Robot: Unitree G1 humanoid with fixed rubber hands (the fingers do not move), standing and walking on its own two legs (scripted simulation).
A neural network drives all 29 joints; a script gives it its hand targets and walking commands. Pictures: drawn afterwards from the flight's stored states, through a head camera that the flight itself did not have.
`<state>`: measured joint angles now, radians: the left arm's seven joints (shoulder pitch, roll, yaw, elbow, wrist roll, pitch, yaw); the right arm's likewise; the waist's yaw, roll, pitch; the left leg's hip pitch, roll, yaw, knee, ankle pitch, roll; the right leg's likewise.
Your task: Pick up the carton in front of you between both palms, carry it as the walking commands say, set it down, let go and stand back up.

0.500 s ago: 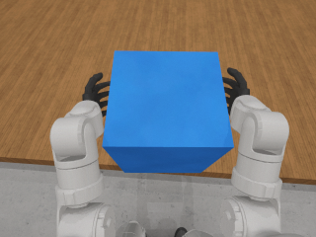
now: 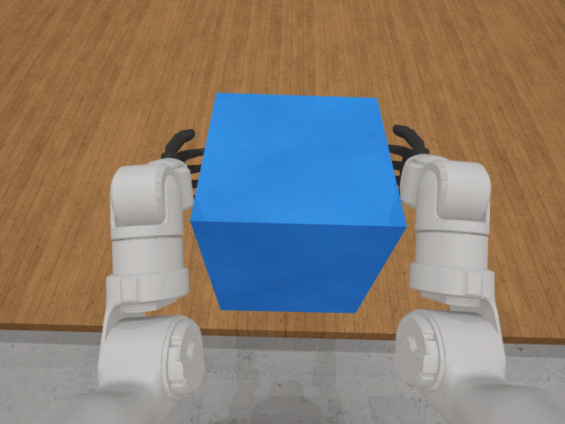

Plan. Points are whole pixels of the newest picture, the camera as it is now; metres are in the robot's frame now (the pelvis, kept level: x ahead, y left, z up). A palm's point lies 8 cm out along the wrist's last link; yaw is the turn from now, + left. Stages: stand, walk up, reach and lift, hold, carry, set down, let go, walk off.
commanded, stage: carry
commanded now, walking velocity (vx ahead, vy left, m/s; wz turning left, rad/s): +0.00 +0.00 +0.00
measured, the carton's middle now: (292, 213) +0.38 +0.00 +0.04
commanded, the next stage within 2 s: none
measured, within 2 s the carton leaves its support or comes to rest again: neither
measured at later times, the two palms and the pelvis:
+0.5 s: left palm (181, 165) +0.42 +0.15 +0.10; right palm (408, 160) +0.42 -0.15 +0.11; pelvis +0.05 -0.01 +0.00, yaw +0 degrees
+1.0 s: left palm (189, 174) +0.39 +0.13 +0.12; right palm (426, 164) +0.40 -0.17 +0.12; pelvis +0.05 -0.03 -0.01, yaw +1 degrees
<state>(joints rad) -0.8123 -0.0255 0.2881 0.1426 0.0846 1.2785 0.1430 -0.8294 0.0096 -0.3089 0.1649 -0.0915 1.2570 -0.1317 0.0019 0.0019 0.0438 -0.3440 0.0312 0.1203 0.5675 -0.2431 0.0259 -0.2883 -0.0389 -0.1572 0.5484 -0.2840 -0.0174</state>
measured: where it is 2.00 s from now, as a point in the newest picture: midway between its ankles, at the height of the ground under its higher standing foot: outside the picture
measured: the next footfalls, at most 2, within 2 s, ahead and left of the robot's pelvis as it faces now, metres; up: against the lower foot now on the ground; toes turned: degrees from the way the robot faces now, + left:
right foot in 0.54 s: +0.08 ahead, -0.12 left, +0.00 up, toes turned -6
